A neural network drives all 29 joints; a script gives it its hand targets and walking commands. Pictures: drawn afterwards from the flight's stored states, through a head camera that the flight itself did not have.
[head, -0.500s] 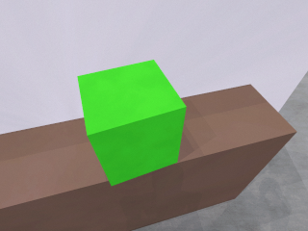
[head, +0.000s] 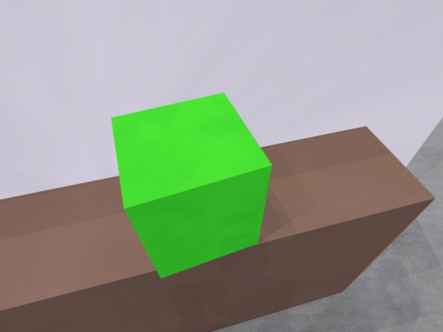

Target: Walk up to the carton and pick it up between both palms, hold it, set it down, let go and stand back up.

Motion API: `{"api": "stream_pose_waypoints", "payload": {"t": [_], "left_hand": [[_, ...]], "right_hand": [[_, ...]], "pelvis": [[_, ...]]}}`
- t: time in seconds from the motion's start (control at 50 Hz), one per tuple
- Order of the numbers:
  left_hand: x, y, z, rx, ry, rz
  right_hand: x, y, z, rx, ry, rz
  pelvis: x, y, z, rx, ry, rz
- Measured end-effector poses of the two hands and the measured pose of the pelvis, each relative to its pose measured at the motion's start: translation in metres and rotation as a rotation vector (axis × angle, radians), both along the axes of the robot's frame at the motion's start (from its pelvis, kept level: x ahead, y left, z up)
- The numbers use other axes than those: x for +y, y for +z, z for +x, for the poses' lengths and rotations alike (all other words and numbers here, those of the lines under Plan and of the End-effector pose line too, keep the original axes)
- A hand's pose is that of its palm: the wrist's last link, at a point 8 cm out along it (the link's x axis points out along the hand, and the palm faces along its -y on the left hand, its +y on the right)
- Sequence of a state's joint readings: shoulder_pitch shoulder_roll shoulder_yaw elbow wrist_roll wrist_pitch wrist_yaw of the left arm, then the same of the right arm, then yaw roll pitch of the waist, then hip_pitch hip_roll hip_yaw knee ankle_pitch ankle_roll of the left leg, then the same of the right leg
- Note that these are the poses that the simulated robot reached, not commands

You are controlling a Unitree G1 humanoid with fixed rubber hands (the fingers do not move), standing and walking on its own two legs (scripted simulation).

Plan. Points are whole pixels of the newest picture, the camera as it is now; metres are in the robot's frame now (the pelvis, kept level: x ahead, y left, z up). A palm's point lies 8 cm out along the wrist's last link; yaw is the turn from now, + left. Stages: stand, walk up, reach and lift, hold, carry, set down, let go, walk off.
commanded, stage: stand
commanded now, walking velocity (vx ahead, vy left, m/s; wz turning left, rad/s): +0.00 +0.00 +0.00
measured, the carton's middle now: (191, 186) +0.38 +0.09 +0.06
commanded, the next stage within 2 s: none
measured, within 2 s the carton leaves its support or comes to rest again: neither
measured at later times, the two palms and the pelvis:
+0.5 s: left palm out of the picture -0.02 +0.20 -0.15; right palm out of the picture -0.06 -0.19 -0.14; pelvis +0.00 +0.01 +0.00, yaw +0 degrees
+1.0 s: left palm out of the picture -0.05 +0.19 -0.15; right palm out of the picture -0.05 -0.19 -0.15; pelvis +0.00 +0.01 +0.00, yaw +0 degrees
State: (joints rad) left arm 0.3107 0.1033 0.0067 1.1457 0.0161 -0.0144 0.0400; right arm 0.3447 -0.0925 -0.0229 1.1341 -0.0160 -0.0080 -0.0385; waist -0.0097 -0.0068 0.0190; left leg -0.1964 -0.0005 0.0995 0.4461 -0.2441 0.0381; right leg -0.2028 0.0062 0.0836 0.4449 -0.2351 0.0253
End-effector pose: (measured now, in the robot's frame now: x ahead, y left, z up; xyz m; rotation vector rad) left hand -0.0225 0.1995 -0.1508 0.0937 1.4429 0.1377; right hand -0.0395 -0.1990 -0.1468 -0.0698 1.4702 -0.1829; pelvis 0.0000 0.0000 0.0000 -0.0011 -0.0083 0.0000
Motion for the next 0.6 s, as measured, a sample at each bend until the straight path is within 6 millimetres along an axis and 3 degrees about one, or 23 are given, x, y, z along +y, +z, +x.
{"api": "stream_pose_waypoints", "payload": {"t": [0.16, 0.6], "left_hand": [[-0.005, -0.003, 0.000, 0.017, 0.002, -0.015], [0.002, -0.003, -0.005, 0.016, 0.005, -0.013]], "right_hand": [[-0.005, 0.002, 0.001, 0.004, -0.003, -0.017], [0.012, 0.002, -0.019, 0.044, -0.012, 0.003]], "pelvis": [[0.000, 0.000, 0.003, -0.009, -0.002, -0.001], [0.008, 0.001, -0.002, -0.031, 0.006, -0.004]]}}
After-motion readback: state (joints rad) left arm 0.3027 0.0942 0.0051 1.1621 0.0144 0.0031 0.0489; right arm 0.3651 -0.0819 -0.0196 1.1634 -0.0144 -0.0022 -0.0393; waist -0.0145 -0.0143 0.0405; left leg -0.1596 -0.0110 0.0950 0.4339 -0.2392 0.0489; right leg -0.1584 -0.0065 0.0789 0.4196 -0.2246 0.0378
